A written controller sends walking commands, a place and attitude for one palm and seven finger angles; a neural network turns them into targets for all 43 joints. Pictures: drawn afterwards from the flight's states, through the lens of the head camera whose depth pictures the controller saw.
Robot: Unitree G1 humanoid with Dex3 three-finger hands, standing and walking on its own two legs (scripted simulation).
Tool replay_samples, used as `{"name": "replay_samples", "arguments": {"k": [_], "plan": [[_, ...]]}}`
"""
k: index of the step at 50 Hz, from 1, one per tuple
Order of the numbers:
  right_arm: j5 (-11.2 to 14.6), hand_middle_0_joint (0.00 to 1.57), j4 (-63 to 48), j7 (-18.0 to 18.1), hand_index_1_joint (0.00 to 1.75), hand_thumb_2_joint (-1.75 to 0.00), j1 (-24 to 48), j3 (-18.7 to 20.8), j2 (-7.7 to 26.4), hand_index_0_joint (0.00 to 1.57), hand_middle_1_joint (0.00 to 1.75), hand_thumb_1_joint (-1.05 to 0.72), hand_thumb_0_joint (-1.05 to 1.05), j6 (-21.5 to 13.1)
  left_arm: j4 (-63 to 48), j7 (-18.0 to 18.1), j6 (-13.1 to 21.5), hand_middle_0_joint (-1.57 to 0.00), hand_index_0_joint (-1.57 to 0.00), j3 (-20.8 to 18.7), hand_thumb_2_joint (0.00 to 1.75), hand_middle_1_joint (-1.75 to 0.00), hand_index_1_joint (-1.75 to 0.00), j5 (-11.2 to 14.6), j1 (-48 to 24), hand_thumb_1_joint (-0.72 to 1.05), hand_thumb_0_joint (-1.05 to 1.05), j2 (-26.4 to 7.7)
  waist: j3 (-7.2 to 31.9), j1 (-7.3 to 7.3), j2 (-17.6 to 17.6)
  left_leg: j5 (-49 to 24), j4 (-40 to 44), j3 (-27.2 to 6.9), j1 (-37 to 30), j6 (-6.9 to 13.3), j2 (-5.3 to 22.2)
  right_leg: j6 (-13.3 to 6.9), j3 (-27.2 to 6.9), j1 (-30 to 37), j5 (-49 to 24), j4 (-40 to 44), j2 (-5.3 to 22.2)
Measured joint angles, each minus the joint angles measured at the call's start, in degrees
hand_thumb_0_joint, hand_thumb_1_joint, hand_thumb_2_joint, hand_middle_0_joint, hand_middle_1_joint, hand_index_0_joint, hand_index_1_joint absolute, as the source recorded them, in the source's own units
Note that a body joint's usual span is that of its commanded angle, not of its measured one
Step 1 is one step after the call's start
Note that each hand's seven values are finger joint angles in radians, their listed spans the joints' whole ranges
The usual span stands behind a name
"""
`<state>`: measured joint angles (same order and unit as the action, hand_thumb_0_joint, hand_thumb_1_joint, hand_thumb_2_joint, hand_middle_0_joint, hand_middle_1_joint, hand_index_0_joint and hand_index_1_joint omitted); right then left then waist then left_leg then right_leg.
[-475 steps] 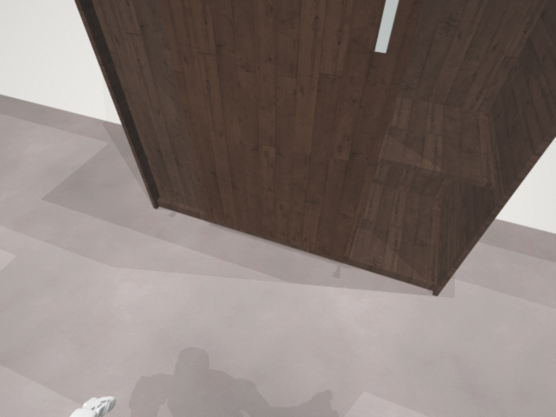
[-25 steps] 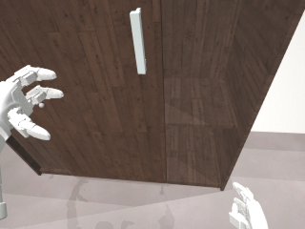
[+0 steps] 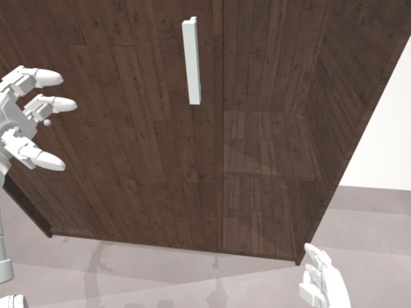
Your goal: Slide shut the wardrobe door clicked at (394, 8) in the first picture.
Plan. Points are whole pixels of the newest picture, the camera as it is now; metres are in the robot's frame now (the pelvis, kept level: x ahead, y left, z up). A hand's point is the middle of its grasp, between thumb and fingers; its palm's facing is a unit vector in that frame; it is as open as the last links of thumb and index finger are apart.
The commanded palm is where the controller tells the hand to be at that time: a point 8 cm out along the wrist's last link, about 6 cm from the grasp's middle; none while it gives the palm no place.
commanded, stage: move the hooked fingers beside the handle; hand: left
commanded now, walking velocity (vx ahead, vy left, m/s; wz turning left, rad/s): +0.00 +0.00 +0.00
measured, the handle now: (194, 62) +0.56 +0.10 +0.26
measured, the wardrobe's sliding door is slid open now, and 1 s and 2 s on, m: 0.36 0.36 0.36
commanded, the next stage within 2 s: none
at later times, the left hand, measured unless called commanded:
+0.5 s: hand (99, 108) +0.36 +0.24 +0.25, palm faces +0.04 -1.00 -0.08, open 14.0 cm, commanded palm +0.33 +0.28 +0.26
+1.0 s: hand (136, 89) +0.42 +0.19 +0.26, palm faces +0.00 -1.00 -0.03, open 14.0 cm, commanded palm +0.40 +0.24 +0.26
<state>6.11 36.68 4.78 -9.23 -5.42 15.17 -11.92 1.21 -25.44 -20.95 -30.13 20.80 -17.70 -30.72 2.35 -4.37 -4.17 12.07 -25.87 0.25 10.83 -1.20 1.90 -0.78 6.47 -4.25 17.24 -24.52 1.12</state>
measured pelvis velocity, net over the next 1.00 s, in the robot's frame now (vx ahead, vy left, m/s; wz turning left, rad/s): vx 0.01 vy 0.00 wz -0.03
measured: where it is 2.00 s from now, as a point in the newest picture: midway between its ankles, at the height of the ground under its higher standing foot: outside the picture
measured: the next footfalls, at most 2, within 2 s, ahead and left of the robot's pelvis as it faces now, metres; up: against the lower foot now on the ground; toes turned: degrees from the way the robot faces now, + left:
none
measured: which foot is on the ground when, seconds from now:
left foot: down 0.00-1.00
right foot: down 0.00-1.00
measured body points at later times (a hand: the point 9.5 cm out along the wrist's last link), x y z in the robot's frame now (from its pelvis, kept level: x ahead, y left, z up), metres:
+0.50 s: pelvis +0.00 +0.01 +0.00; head -0.01 -0.02 +0.45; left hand +0.35 +0.29 +0.26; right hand +0.19 -0.23 -0.08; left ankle +0.02 +0.13 -0.74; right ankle -0.04 -0.10 -0.74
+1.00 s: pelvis +0.01 +0.00 +0.00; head +0.00 -0.02 +0.45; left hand +0.41 +0.24 +0.26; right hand +0.16 -0.24 -0.10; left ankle +0.02 +0.13 -0.74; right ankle -0.04 -0.10 -0.74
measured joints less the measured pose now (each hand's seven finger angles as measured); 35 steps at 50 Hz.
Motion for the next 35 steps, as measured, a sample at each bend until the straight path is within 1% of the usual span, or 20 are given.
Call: {"name": "replay_samples", "arguments": {"k": [3, 5, 7, 9, 12, 14, 17, 20, 23, 25, 30, 32, 35], "plan": [[0.3, 0.2, 0.4, 0.1, 0.3, -0.9, 0.1, 0.0, 0.3, 0.2, 0.3, -0.9, 0.01, 0.2, 4.5, 1.5, -1.9, -0.31, -0.31, 1.4, 0.3, -1.21, -1.2, -2.0, -3.8, -0.5, -0.01, -0.4, -0.4, -0.21, -0.1, -0.2, -0.1, -0.4, 0.5, 0.1, -0.2, 0.1, 0.4, -0.3, -0.1, -0.1, 0.2], [0.5, 0.2, 0.2, 0.2, 0.3, -0.9, 0.1, 0.2, 0.6, 0.2, 0.3, -0.9, 0.01, 0.5, 5.5, 2.1, -3.3, -0.31, -0.31, 3.7, 0.3, -1.2, -1.2, -3.8, -5.2, -0.5, -0.01, -0.3, -0.9, -0.23, -0.3, -0.5, 0.0, -0.5, 0.9, 0.2, -0.4, 0.2, 0.5, -0.7, -0.2, -0.1, 0.4], [0.4, 0.2, 0.0, 0.3, 0.3, -0.9, 0.2, 0.4, 0.9, 0.2, 0.3, -0.9, 0.01, 0.6, 4.6, 2.4, -3.7, -0.3, -0.3, 6.2, 0.3, -1.2, -1.2, -4.7, -5.7, -0.5, -0.01, 0.8, -1.5, -0.1, -0.6, -0.7, 0.1, -0.6, 1.2, 0.4, -0.6, 0.3, 0.6, -0.9, -0.4, -0.1, 0.5], [0.2, 0.2, 0.1, 0.4, 0.3, -0.9, 0.5, 0.4, 0.8, 0.2, 0.3, -0.9, 0.01, 0.7, 3.3, 2.2, -2.9, -0.3, -0.3, 7.8, 0.3, -1.2, -1.2, -4.4, -5.7, -0.5, -0.01, 2.3, -1.8, 0.23, -0.5, -0.8, 0.3, -0.4, 1.2, 0.5, -0.7, 0.4, 0.4, -1.1, -0.5, 0.0, 0.6], [-0.4, 0.2, 0.6, 0.4, 0.3, -0.9, 0.8, 0.2, 0.2, 0.2, 0.3, -0.9, 0.01, 0.9, 3.0, 2.6, -0.9, -0.3, -0.31, 8.3, 0.3, -1.2, -1.2, -3.2, -6.7, -0.5, -0.01, 4.1, -1.5, 1.05, -0.1, -0.7, 0.6, 0.1, 1.0, 0.6, -0.7, 0.5, -0.1, -1.2, -0.5, 0.1, 0.7], [-0.7, 0.2, 1.0, 0.2, 0.3, -0.9, 0.8, 0.0, -0.4, 0.2, 0.3, -0.9, 0.01, 1.0, 4.4, 3.7, -0.2, -0.31, -0.31, 7.5, 0.3, -1.2, -1.2, -2.8, -8.0, -0.5, -0.01, 4.3, -0.9, 1.64, 0.3, -0.5, 0.7, 0.5, 0.8, 0.5, -0.5, 0.4, -0.5, -1.3, -0.4, 0.1, 0.6], [-0.6, 0.2, 0.6, -0.2, 0.3, -0.9, 0.5, 0.1, -0.7, 0.2, 0.3, -0.9, 0.01, 1.7, 7.5, 6.0, -1.1, -0.31, -0.31, 6.0, 0.3, -1.2, -1.2, -3.9, -10.1, -0.5, -0.01, 3.4, -0.2, 2.31, 0.6, -0.2, 0.8, 1.1, 0.7, 0.4, -0.3, 0.4, -1.1, -1.5, -0.3, 0.1, 0.4], [-0.3, 0.2, 0.2, -0.4, 0.3, -0.9, -0.1, 0.4, -0.3, 0.2, 0.3, -0.9, 0.01, 2.4, 10.6, 7.4, -2.9, -0.31, -0.31, 6.2, 0.3, -1.2, -1.2, -5.3, -11.9, -0.5, -0.01, 2.3, 0.0, 2.5, 0.4, -0.1, 0.7, 1.3, 1.0, 0.4, -0.2, 0.4, -1.3, -1.8, -0.3, 0.0, 0.4], [-0.2, 0.2, 0.1, -0.3, 0.3, -0.9, -0.6, 1.0, 0.4, 0.2, 0.3, -0.9, 0.01, 3.3, 11.5, 7.5, -3.8, -0.31, -0.31, 7.2, 0.3, -1.2, -1.2, -6.3, -11.9, -0.5, -0.01, 2.1, -0.3, 2.46, 0.3, -0.2, 0.7, 1.3, 1.2, 0.5, -0.3, 0.5, -1.3, -2.0, -0.3, 0.1, 0.4], [-0.2, 0.2, 0.1, -0.1, 0.3, -0.9, -1.0, 1.4, 0.8, 0.2, 0.3, -0.9, 0.01, 3.5, 10.4, 7.4, -3.3, -0.3, -0.3, 8.1, 0.3, -1.2, -1.2, -6.5, -11.4, -0.5, -0.01, 3.0, -0.7, 2.21, 0.4, -0.1, 0.7, 1.3, 1.2, 0.6, -0.4, 0.5, -1.3, -2.0, -0.3, 0.1, 0.5], [-0.6, 0.2, 1.3, 0.5, 0.3, -0.9, -1.0, 1.7, 0.9, 0.2, 0.3, -0.91, 0.01, 3.4, 9.5, 8.1, -0.4, -0.3, -0.3, 10.1, 0.3, -1.2, -1.2, -5.6, -12.8, -0.5, -0.01, 6.1, -1.1, 2.08, 0.9, 0.0, 0.6, 1.1, 0.8, 0.6, -0.5, 0.6, -1.1, -1.4, -0.2, 0.2, 0.5], [-0.7, 0.2, 1.7, 0.5, 0.3, -0.9, -0.7, 1.7, 0.6, 0.2, 0.3, -0.91, 0.01, 3.3, 10.7, 9.1, -0.1, -0.3, -0.31, 10.6, 0.3, -1.2, -1.2, -5.8, -14.5, -0.5, -0.01, 6.7, -1.1, 2.3, 1.0, 0.1, 0.6, 1.1, 0.7, 0.6, -0.4, 0.5, -1.1, -1.3, -0.1, 0.2, 0.5], [-0.7, 0.2, 1.9, 0.5, 0.3, -0.9, -0.3, 1.5, 0.2, 0.2, 0.3, -0.91, 0.01, 3.5, 14.4, 10.8, -0.7, -0.31, -0.31, 11.1, 0.3, -1.2, -1.2, -6.5, -17.5, -0.5, -0.01, 6.4, -0.7, 2.86, 1.0, 0.0, 0.7, 1.2, 1.0, 0.5, -0.3, 0.5, -1.3, -1.7, -0.2, 0.2, 0.4]]}}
